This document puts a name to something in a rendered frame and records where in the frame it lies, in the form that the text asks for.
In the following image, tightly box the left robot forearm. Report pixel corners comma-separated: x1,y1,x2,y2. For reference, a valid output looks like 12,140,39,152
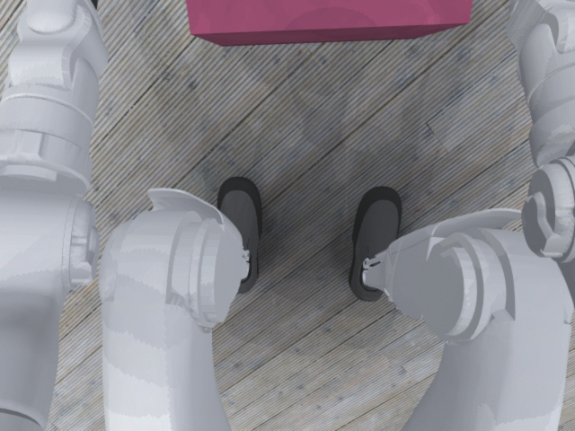
0,0,109,197

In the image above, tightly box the robot left upper arm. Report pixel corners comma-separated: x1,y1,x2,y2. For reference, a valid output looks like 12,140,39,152
0,188,100,431

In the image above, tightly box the right robot forearm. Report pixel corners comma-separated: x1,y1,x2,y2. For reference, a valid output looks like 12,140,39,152
506,0,575,169

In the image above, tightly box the robot right thigh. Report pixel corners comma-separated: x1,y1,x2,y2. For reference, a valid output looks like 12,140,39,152
401,227,571,431

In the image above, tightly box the robot right upper arm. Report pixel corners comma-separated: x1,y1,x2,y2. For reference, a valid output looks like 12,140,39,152
521,156,575,309

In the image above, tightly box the right robot shin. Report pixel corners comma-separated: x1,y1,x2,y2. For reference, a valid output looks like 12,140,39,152
362,208,574,323

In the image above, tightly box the carton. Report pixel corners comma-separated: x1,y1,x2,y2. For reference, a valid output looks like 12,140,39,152
186,0,473,47

